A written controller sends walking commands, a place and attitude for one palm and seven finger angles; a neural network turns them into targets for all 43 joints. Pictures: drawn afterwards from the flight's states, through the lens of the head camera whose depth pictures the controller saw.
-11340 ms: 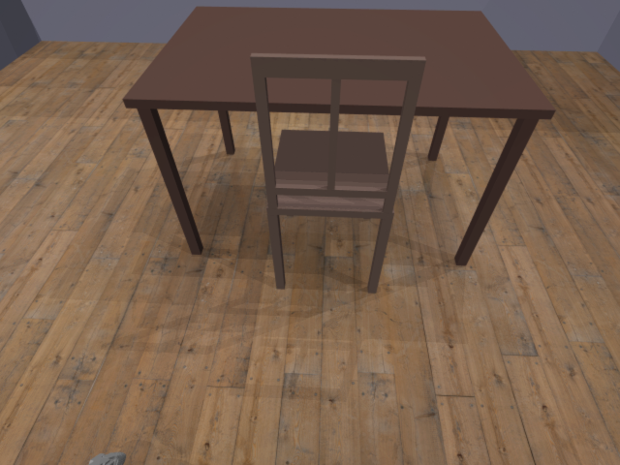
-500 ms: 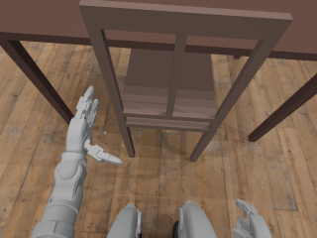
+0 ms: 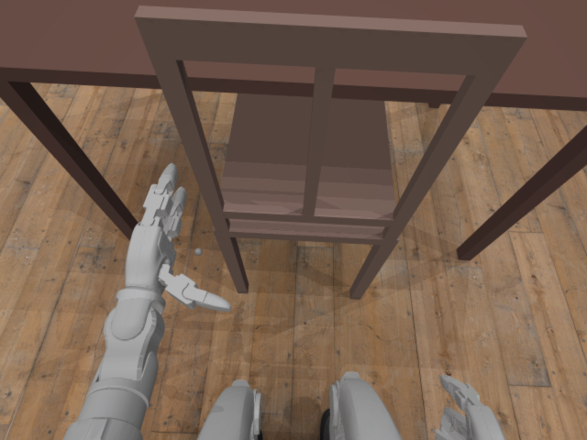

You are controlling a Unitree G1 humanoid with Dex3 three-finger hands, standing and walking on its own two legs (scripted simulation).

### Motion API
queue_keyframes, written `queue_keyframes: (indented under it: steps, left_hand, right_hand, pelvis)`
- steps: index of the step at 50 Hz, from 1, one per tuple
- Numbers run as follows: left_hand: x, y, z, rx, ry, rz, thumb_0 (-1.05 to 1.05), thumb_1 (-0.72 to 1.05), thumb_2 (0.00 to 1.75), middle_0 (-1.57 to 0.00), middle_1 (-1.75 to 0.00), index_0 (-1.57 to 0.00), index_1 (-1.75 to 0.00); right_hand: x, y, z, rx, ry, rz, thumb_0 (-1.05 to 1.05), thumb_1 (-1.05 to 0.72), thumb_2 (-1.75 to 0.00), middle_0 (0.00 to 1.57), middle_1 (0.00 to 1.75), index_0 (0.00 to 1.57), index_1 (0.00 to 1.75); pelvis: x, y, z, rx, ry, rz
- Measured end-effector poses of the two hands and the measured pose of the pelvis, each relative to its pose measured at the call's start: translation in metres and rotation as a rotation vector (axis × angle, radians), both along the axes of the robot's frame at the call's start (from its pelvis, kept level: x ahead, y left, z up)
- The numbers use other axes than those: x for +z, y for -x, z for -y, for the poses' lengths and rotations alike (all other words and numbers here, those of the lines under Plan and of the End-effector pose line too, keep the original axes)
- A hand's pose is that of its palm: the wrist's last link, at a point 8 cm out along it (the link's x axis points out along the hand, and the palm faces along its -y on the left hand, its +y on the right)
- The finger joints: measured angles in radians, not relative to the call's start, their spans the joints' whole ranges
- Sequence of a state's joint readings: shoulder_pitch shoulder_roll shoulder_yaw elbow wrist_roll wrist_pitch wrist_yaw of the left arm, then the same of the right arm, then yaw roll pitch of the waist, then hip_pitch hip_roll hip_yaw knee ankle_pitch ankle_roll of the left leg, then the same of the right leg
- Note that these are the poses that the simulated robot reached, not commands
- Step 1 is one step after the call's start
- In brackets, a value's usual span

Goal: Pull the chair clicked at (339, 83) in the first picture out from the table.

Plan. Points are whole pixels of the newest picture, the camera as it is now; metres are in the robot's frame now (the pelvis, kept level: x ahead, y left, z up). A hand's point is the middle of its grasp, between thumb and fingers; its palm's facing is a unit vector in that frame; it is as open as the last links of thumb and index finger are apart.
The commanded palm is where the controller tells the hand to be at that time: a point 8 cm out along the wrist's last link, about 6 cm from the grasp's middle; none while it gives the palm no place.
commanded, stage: aim the fingers beside a spindle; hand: left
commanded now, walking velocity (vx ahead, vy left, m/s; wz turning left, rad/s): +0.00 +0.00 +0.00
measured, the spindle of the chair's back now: (314, 157) +0.51 -0.02 +0.03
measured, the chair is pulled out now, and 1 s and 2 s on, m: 0.00 0.00 0.00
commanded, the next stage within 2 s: push the fingers through the gap in 0.04 s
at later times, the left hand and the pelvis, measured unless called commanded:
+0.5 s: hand (198, 223) +0.40 +0.14 +0.02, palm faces -0.05 -1.00 -0.03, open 16.9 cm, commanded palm +0.37 +0.19 +0.02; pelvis -0.01 +0.00 -0.01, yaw +0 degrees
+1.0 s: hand (206, 191) +0.45 +0.13 +0.02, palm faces -0.05 -1.00 -0.02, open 16.9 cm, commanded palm +0.43 +0.19 +0.02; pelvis +0.00 +0.01 -0.01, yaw -1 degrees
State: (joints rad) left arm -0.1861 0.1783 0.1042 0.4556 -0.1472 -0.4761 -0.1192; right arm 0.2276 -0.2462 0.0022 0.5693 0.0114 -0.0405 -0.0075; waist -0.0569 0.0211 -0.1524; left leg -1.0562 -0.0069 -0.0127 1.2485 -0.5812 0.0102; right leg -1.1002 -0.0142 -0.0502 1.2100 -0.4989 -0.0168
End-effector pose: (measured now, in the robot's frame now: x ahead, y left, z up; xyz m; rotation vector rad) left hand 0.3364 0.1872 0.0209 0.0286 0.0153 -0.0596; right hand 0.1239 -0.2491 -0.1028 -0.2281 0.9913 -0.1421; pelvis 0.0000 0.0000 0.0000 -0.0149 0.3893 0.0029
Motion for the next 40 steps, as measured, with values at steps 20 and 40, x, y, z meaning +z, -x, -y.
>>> queue_keyframes:
  steps: [20, 40]
  left_hand:
    - [0.001, -0.026, -0.006, 0.009, -0.003, 0.031, -0.02, -0.50, 0.30, -0.06, -0.08, -0.06, -0.08]
    - [0.001, -0.071, -0.008, 0.014, -0.002, 0.026, -0.02, -0.50, 0.30, -0.06, -0.08, -0.06, -0.08]
  right_hand:
    - [-0.005, 0.000, 0.002, 0.010, 0.026, 0.006, 0.01, -0.90, -0.90, 0.20, 0.30, 0.20, 0.30]
    - [-0.012, 0.046, 0.001, -0.050, 0.028, -0.128, 0.01, -0.90, -0.90, 0.20, 0.30, 0.20, 0.30]
  pelvis:
    - [-0.007, 0.006, -0.001, 0.007, 0.006, -0.011]
    - [-0.007, 0.005, -0.007, -0.003, 0.011, -0.039]
